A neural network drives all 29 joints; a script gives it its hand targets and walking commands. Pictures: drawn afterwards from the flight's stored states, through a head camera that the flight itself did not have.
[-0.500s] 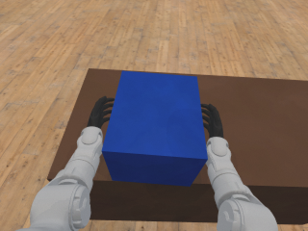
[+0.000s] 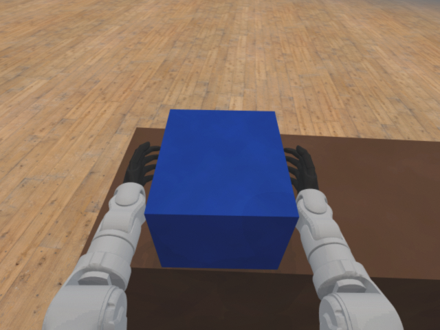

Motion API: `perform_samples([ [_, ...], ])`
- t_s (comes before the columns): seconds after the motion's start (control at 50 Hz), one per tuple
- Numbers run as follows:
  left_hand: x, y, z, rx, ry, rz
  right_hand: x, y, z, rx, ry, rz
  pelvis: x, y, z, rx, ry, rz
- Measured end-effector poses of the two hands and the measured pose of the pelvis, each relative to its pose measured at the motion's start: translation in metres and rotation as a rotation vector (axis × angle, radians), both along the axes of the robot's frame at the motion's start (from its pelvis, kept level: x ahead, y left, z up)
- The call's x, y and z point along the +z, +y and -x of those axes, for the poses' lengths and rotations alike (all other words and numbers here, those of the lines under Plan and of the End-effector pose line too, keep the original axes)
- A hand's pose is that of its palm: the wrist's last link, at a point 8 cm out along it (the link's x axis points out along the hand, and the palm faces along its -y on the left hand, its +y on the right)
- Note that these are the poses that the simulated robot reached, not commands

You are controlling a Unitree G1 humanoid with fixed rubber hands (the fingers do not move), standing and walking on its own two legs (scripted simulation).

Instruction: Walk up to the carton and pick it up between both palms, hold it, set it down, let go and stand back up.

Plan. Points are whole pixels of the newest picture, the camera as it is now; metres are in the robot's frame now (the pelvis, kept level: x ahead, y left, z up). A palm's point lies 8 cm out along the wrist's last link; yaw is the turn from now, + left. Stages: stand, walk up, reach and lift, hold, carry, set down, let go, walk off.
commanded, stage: reach and lift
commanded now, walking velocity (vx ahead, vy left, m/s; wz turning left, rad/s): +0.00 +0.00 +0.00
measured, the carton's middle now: (221, 185) +0.42 -0.03 +0.06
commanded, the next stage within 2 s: hold in 1.34 s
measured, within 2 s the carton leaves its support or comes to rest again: neither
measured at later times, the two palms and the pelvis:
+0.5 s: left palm (120, 171) +0.38 +0.16 +0.14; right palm (300, 173) +0.37 -0.17 +0.14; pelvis +0.00 +0.00 +0.00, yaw +0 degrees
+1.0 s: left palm (128, 174) +0.35 +0.13 +0.16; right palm (317, 188) +0.34 -0.20 +0.13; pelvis -0.01 -0.01 +0.00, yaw -1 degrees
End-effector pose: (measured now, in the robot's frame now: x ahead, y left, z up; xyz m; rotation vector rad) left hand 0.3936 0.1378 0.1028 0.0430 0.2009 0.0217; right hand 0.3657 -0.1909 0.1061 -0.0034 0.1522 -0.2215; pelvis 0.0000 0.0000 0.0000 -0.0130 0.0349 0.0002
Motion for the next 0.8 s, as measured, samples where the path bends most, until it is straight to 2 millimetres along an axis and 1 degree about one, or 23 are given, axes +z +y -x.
perform_samples([
  [0.12, 0.008, -0.003, 0.007, -0.006, 0.030, 0.016, 0.008, -0.004, 0.010, -0.008, 0.035, 0.018, 0.000, -0.003, 0.010, -0.007, -0.055, -0.006],
  [0.24, 0.019, 0.000, 0.010, 0.008, 0.028, 0.009, 0.016, -0.001, 0.006, 0.014, 0.030, 0.008, 0.000, -0.004, 0.014, -0.013, -0.072, -0.007],
  [0.38, 0.035, 0.011, 0.009, 0.039, 0.007, 0.003, 0.026, 0.009, -0.005, 0.043, 0.008, -0.013, 0.001, -0.003, 0.007, -0.004, -0.078, -0.005],
  [0.5, 0.040, 0.019, 0.011, 0.050, -0.015, 0.010, 0.032, 0.017, -0.007, 0.050, -0.008, -0.011, 0.001, -0.003, -0.004, 0.007, -0.101, 0.000],
  [0.58, 0.038, 0.022, 0.016, 0.049, -0.018, 0.012, 0.031, 0.020, -0.002, 0.048, -0.009, -0.006, 0.001, -0.001, -0.008, 0.012, -0.119, 0.004],
  [0.66, 0.034, 0.021, 0.022, 0.044, -0.009, 0.006, 0.025, 0.019, 0.006, 0.045, 0.000, -0.009, 0.000, 0.002, -0.007, 0.014, -0.127, 0.008],
  [0.74, 0.033, 0.017, 0.028, 0.037, 0.001, -0.005, 0.017, 0.015, 0.016, 0.034, 0.008, -0.022, 0.000, 0.004, -0.004, 0.013, -0.118, 0.010],
  [0.8, 0.037, 0.012, 0.032, 0.031, 0.002, -0.015, 0.012, 0.010, 0.023, 0.026, 0.008, -0.036, 0.000, 0.005, -0.001, 0.009, -0.107, 0.010],
])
